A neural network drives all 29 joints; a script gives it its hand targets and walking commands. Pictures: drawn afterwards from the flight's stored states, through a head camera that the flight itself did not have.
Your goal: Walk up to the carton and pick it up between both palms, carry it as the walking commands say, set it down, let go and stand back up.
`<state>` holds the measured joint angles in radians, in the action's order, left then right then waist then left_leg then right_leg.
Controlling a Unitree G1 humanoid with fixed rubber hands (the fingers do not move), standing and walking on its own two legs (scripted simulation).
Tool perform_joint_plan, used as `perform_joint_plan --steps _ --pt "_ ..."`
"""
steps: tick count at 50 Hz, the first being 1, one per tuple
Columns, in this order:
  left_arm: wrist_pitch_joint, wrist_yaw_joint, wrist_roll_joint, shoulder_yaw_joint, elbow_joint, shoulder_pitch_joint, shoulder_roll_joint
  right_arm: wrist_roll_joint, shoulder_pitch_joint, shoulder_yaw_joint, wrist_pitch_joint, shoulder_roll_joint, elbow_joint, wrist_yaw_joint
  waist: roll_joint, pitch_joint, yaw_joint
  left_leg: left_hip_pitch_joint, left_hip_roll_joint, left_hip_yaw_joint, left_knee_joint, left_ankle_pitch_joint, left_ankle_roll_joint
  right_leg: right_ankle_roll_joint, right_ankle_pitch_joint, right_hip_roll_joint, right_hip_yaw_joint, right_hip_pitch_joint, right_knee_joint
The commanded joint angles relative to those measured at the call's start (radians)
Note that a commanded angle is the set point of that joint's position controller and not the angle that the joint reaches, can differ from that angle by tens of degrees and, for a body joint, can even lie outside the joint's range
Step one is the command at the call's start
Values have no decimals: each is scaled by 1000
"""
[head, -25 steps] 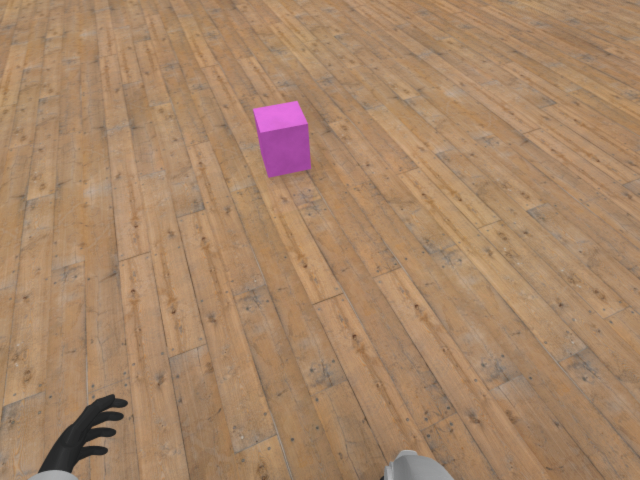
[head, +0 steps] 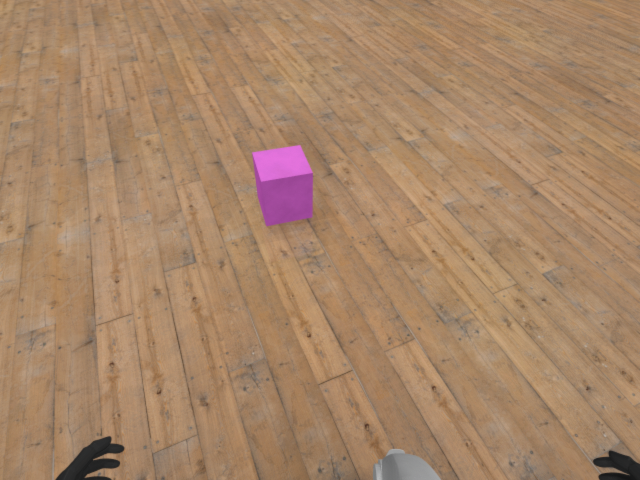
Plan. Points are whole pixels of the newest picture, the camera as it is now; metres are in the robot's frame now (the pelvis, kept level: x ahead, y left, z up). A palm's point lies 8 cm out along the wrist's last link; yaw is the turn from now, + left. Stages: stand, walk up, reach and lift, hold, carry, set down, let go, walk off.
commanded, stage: walk up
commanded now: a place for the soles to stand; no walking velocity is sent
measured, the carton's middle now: (283, 185) +1.37 +0.17 -0.63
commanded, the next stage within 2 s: none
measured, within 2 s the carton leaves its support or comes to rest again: neither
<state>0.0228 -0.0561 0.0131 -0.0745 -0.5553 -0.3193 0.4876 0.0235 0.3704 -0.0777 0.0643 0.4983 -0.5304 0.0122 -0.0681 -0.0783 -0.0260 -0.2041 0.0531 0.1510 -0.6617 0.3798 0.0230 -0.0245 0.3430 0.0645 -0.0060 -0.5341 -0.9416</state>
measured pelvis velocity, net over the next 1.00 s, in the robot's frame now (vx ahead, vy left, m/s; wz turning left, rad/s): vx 0.45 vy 0.07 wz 0.07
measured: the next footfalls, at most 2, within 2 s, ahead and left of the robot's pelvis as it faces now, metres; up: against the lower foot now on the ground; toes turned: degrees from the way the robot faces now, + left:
right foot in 0.12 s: +0.23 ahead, -0.13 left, +0.00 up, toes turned -5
left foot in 0.38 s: +0.33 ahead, +0.17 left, +0.00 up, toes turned +7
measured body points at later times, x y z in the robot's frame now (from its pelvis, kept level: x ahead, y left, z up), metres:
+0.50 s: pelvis +0.23 +0.05 -0.02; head +0.23 +0.07 +0.43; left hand +0.34 +0.41 -0.08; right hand +0.39 -0.27 -0.05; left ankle +0.29 +0.16 -0.72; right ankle +0.23 -0.10 -0.66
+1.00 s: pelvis +0.45 +0.07 -0.01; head +0.46 +0.08 +0.44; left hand +0.54 +0.43 -0.06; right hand +0.61 -0.23 -0.07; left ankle +0.54 +0.20 -0.72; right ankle +0.47 -0.07 -0.72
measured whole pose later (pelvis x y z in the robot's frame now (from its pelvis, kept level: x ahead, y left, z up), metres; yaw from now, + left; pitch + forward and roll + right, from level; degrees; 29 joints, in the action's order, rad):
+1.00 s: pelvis +0.45 +0.07 -0.01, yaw +4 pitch -5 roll -1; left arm 0.04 -0.02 0.04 -0.08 -0.52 -0.35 0.53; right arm 0.01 0.34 -0.05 0.01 0.48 -0.50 0.07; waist 0.02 -0.11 0.03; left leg -0.43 0.06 0.02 -0.78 0.35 0.02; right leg 0.00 0.40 0.11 -0.13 -0.28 -0.76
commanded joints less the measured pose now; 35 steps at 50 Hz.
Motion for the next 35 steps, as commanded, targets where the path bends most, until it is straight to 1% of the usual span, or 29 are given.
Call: perform_joint_plan --steps 1,2,3,4,5,6,7,8,9,10,11,12,14,16,17,19,20,21,22,23,24,26,27,29,30,32,33,34,35 --pt "20 -10 8 -49 110 67 119 -8 -3 -72 12 219 51 5 261 -27 -19 -42 238 -227 320 -89 183 -25 -107 26 -61 34 161" --pt "20 -10 9 -51 108 63 125 -15 7 -65 5 213 47 9 216 -23 -10 -77 227 -211 287 -74 180 -31 -126 -10 -103 117 199" --pt "21 -8 8 -53 101 38 129 -19 5 -61 -1 210 47 15 193 -16 18 -127 210 -177 242 -49 163 -36 -170 -35 -127 213 250" --pt "22 -1 10 -63 85 -20 150 -21 4 -50 -5 191 46 20 153 20 58 -198 188 -146 151 -69 138 -49 -139 -61 -120 367 279" --pt "23 14 6 -82 53 -131 195 -19 -8 -40 -1 175 57 20 91 114 128 -298 153 -100 -46 -150 105 -83 -35 -47 -48 579 298" --pt "23 37 10 -103 19 -289 258 -10 -29 -34 7 144 73 23 -49 235 229 -398 74 -43 -413 -145 55 -148 158 143 212 746 371" --pt "23 59 10 -110 58 -271 306 -28 -56 -40 6 127 145 28 -111 222 200 -593 -71 -175 -635 192 16 -264 370 376 749 730 668" --pt "21 73 7 -120 76 -216 318 -34 -110 -64 -12 209 176 16 -16 166 176 -653 -71 -316 -735 175 19 -333 415 431 746 661 690" --pt "29 83 18 -115 85 -175 295 -26 -106 -57 -18 204 176 16 5 115 147 -682 -51 -331 -734 154 1 -338 370 413 638 630 663" --pt "36 83 13 -102 84 -117 261 -22 -58 -50 -23 186 150 17 -12 51 109 -649 2 -332 -623 106 -11 -303 323 383 490 528 662" --pt "41 79 15 -96 91 -59 255 -17 -19 -49 -27 188 125 18 -55 21 73 -560 47 -333 -534 63 -23 -282 347 359 423 416 686" --pt "48 73 14 -89 92 -27 239 -9 21 -49 -31 190 94 27 -53 14 47 -484 72 -309 -468 39 -36 -271 304 347 359 353 693" --pt "58 62 21 -90 98 -9 250 -4 14 -45 -38 181 88 47 -76 6 41 -355 86 -223 -308 42 -30 -242 252 323 239 240 669" --pt "59 45 28 -84 114 54 265 -21 2 -47 -37 153 92 66 -117 -3 21 -153 61 -172 -152 -33 -6 -180 305 276 118 67 637" --pt "54 37 25 -81 114 82 264 -24 35 -56 -38 149 82 69 -111 5 -13 5 20 -121 -95 -121 -4 -145 381 237 53 -37 574" --pt "34 25 25 -65 117 83 219 -26 131 -84 -37 171 45 58 30 24 -75 212 -84 -22 -94 -59 0 -101 517 152 -24 -174 343" --pt "27 23 11 -52 140 89 164 -22 192 -102 -35 222 43 41 188 23 -122 272 -4 -224 44 174 47 -59 513 81 -73 -293 85" --pt "28 22 -22 -40 203 109 121 -18 196 -115 -24 319 84 21 388 48 -150 227 305 -903 405 624 187 -6 373 -59 -72 -406 -265" --pt "19 31 -16 -57 228 147 197 -15 137 -104 -19 324 101 1 158 0 -123 189 395 -1026 493 677 279 -18 248 -43 148 -434 -370" --pt "14 31 -17 -64 218 132 218 -8 111 -97 -14 319 97 -15 93 -30 -93 160 402 -970 456 626 282 -17 184 -17 192 -431 -409" --pt "14 34 -15 -60 188 56 218 -3 92 -92 -6 297 91 -29 116 -54 -58 136 387 -838 412 516 256 -10 105 14 184 -397 -374" --pt "21 36 -15 -58 115 -12 208 -3 20 -78 -1 243 82 -29 173 -66 -15 21 311 -559 369 227 218 10 59 27 155 -246 -224" --pt "20 32 -15 -56 105 -18 194 -2 18 -73 3 231 76 -23 205 -62 -13 -18 293 -485 364 109 216 14 46 22 116 -196 -182" --pt "19 20 -1 -48 115 21 162 -1 26 -74 9 226 71 -14 223 -52 -24 -22 273 -372 324 -79 223 6 43 39 41 -136 -56" --pt "17 13 2 -46 120 41 145 -1 20 -73 9 231 66 -8 247 -48 -24 -24 263 -319 313 -118 219 0 32 47 -5 -91 12" --pt "17 5 7 -47 127 61 124 -9 15 -68 3 222 61 1 252 -39 -20 -64 241 -286 293 -147 190 -18 -62 31 -54 17 104" --pt "17 3 4 -45 126 68 121 -15 11 -62 -2 213 58 6 232 -32 -15 -85 218 -252 274 -133 176 -25 -91 7 -84 86 157" --pt "18 3 5 -49 112 37 124 -18 4 -59 -8 212 58 10 197 -10 15 -132 207 -219 226 -86 163 -32 -150 -25 -113 205 217" --pt "19 8 6 -59 95 -6 145 -23 7 -49 -13 199 55 14 147 18 45 -200 180 -190 142 -68 141 -42 -134 -63 -130 346 263"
